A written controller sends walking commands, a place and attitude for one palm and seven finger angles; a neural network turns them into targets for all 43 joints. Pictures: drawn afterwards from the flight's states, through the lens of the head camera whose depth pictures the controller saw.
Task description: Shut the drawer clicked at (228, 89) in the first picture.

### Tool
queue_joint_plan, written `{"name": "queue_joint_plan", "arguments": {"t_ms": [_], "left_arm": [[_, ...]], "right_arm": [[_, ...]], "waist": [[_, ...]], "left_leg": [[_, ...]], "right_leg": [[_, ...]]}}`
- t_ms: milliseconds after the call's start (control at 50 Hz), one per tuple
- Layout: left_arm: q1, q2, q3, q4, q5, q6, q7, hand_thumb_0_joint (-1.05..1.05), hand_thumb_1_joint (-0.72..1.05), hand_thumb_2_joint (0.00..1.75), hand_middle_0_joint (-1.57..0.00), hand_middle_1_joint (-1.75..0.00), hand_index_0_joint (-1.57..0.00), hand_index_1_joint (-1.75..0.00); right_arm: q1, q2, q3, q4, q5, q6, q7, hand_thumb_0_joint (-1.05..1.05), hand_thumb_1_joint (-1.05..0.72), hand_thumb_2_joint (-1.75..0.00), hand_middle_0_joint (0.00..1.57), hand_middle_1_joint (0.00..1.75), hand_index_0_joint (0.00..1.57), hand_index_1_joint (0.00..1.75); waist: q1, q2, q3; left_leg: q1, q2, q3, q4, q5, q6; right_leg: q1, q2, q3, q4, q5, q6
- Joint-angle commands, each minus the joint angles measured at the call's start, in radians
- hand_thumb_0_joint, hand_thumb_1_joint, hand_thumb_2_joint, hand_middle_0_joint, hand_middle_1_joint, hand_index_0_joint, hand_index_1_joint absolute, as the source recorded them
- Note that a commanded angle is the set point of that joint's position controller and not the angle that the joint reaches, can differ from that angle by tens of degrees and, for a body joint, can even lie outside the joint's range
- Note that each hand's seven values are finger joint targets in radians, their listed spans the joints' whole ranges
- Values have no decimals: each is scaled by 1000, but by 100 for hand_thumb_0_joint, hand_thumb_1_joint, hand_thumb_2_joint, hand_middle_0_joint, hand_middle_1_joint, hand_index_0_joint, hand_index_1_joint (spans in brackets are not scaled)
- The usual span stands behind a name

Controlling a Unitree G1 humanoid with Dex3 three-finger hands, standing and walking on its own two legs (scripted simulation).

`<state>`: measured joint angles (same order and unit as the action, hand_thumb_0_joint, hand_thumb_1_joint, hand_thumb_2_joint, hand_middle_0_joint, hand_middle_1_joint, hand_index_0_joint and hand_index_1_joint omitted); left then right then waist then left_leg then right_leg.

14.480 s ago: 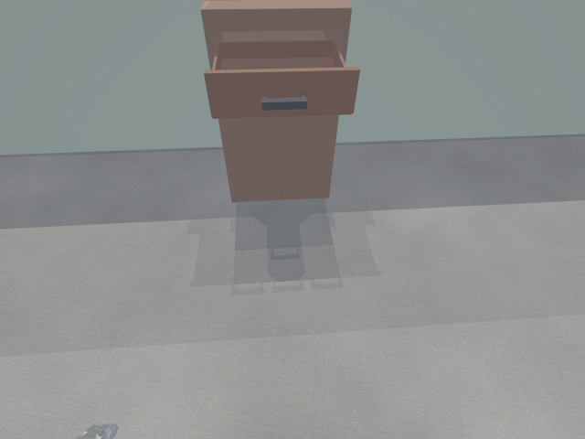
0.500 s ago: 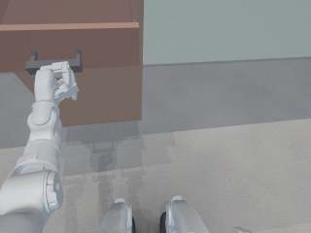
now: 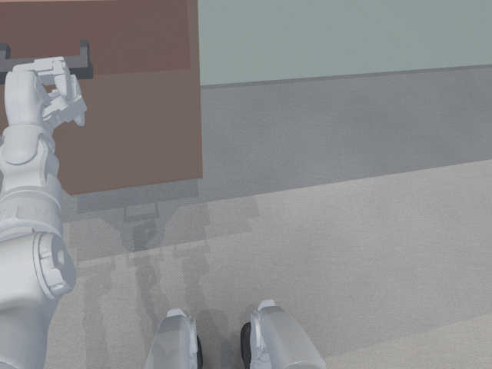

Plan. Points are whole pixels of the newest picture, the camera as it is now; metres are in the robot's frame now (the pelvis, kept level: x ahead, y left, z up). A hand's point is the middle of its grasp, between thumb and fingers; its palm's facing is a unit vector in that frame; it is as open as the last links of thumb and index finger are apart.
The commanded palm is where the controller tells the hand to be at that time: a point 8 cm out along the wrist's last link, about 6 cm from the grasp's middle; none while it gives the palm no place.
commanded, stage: push the drawer shut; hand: left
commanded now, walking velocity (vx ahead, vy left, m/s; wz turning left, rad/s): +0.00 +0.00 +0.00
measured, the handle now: (45, 59) +0.59 +0.26 +0.06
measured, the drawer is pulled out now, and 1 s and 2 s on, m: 0.07 0.00 0.00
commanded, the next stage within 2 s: pull the fist back off the drawer in 0.92 s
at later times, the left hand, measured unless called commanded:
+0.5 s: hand (74, 68) +0.58 +0.22 +0.05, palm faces +0.08 -1.00 -0.03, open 3.3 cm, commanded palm +0.58 +0.24 +0.06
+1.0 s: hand (64, 57) +0.60 +0.24 +0.06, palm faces +0.08 -1.00 -0.04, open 3.5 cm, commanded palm +0.65 +0.22 +0.06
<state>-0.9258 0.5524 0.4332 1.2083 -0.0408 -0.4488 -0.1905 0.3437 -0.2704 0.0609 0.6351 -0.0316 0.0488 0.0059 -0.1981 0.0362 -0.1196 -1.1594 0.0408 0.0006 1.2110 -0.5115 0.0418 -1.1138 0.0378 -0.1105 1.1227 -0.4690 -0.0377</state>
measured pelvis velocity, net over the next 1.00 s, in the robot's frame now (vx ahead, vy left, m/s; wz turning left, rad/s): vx -0.02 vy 0.02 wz -0.03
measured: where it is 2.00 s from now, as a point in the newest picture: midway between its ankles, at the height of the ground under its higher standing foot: outside the picture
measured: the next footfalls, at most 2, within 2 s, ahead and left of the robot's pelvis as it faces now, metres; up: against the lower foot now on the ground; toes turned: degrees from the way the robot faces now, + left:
none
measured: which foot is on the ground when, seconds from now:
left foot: down 0.00-1.00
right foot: down 0.00-1.00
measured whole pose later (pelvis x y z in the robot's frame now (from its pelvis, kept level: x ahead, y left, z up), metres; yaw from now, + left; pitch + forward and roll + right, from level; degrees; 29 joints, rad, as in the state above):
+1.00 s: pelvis -0.02 +0.02 -0.03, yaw -2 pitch +33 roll -10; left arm -1.38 0.85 0.38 1.39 0.10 -0.27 -0.18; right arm 0.42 -0.25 0.14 0.65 -0.07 0.02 0.02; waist -0.34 0.06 -0.09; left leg -1.42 0.04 -0.06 1.32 -0.50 0.06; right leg -1.32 0.04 -0.17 1.17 -0.43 -0.02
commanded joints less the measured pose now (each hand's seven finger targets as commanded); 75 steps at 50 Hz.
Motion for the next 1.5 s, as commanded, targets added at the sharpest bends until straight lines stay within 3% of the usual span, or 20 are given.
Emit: {"name": "queue_joint_plan", "arguments": {"t_ms": [0,60,120,180,260,360,420,500,560,620,680,740,820,900,940,1100,1180,1220,1300,1480], "left_arm": [[-547,309,49,-216,-28,-66,19,0,90,90,-140,-160,-140,-160],[-610,339,48,-211,-16,-53,20,0,90,90,-140,-160,-140,-160],[-611,385,83,-202,-8,-48,23,0,90,90,-140,-160,-140,-160],[-674,363,45,-189,1,-36,22,0,90,90,-140,-160,-140,-160],[-695,422,79,-177,14,-29,25,0,90,90,-140,-160,-140,-160],[-748,431,64,-134,33,-5,28,0,90,90,-140,-160,-140,-160],[-798,468,71,-123,53,2,36,0,90,90,-140,-160,-140,-160],[-844,483,65,-96,68,17,43,0,90,90,-140,-160,-140,-160],[-867,506,71,-113,79,24,44,0,90,90,-140,-160,-140,-160],[-903,536,73,-99,97,38,44,0,90,90,-140,-160,-140,-160],[-950,542,69,-88,99,56,43,0,90,90,-140,-160,-140,-160],[-1002,489,9,-83,104,70,42,0,90,90,-140,-160,-140,-160],[-1058,531,24,-133,108,66,48,0,90,90,-140,-160,-140,-160],[-1078,447,-35,-111,109,85,55,0,90,90,-140,-160,-140,-160],[-1083,451,-43,-100,107,98,57,0,90,90,-140,-160,-140,-160],[-1090,474,-36,-118,116,108,60,0,90,90,-140,-160,-140,-160],[-1064,481,-22,-103,114,120,61,0,90,90,-140,-160,-140,-160],[-1063,471,-25,-109,119,120,60,0,90,90,-140,-160,-140,-160],[-1011,495,8,-107,119,122,60,0,90,90,-140,-160,-140,-160],[-850,415,13,-188,91,115,55,0,90,90,-140,-160,-140,-160]], "right_arm": [[192,-192,-64,-34,-3,-10,-13,0,-90,-90,20,30,20,30],[200,-198,-61,-27,-4,-6,-14,0,-90,-90,20,30,20,30],[218,-205,-60,-30,-9,-4,-12,0,-90,-90,20,30,20,30],[221,-203,-55,-24,-11,-3,-10,0,-90,-90,20,30,20,30],[243,-212,-52,-24,-17,2,-7,0,-90,-90,20,30,20,30],[259,-217,-45,-18,-19,9,-5,0,-90,-90,20,30,20,30],[273,-221,-39,-16,-24,9,-4,0,-90,-90,20,30,20,30],[291,-224,-33,-13,-29,9,-3,0,-90,-90,20,30,20,30],[303,-227,-32,-15,-33,12,2,0,-90,-90,20,30,20,30],[318,-231,-26,-9,-36,16,2,0,-90,-90,20,30,20,30],[330,-234,-24,-2,-37,15,-1,0,-90,-90,20,30,20,30],[330,-233,-17,4,-37,7,-2,0,-90,-90,20,30,20,30],[345,-241,-15,12,-43,-5,-6,0,-90,-90,20,30,20,30],[345,-236,-14,28,-44,-22,-6,0,-90,-90,20,30,20,30],[337,-243,-8,34,-42,-31,-10,0,-90,-90,20,30,20,30],[346,-241,-2,31,-45,-59,-13,0,-90,-90,20,30,20,30],[349,-242,-4,26,-44,-58,-7,0,-90,-90,20,30,20,30],[346,-239,-5,21,-45,-57,-2,0,-90,-90,20,30,20,30],[349,-238,-7,11,-46,-50,3,0,-90,-90,20,30,20,30],[342,-224,-32,-9,-38,-28,25,0,-90,-90,20,30,20,30]], "waist": [[-46,145,-523],[-63,168,-509],[-53,197,-572],[-80,206,-542],[-78,224,-574],[-108,221,-533],[-113,273,-541],[-140,269,-535],[-134,320,-583],[-149,329,-569],[-171,303,-556],[-192,360,-524],[-199,417,-582],[-222,430,-535],[-229,411,-518],[-222,445,-537],[-218,391,-534],[-211,413,-532],[-191,388,-527],[-133,367,-579]], "left_leg": [[354,-10,-77,-108,347,4],[353,-4,-88,-107,339,1],[382,-4,-92,-96,380,-1],[363,1,-99,-90,354,1],[379,3,-109,-86,382,-2],[361,10,-122,-81,361,-1],[382,12,-138,-78,367,-7],[373,14,-150,-69,370,-4],[401,17,-156,-58,408,-12],[407,24,-172,-56,412,-16],[368,25,-171,-45,367,-6],[380,27,-186,-55,318,-11],[451,36,-218,-59,344,-24],[475,45,-249,-76,291,-29],[437,45,-242,-82,228,-19],[439,43,-242,-85,228,-19],[391,37,-226,-77,203,-8],[391,36,-224,-79,197,-10],[369,33,-214,-81,204,-6],[462,33,-199,-99,308,-15]], "right_leg": [[230,11,104,-129,246,19],[195,10,96,-125,223,19],[195,13,94,-116,245,18],[159,14,90,-116,214,20],[155,18,84,-111,222,16],[100,20,73,-108,191,19],[52,20,61,-93,176,13],[26,21,55,-90,174,15],[16,22,52,-81,190,13],[-17,22,40,-70,183,13],[-24,23,44,-76,166,18],[-90,21,38,-73,134,15],[-122,21,28,-61,145,12],[-187,19,20,-63,126,13],[-184,18,22,-68,102,15],[-166,17,21,-68,104,11],[-128,20,27,-79,94,13],[-134,20,27,-76,89,10],[-102,21,30,-79,90,8],[-50,25,30,-96,136,6]]}}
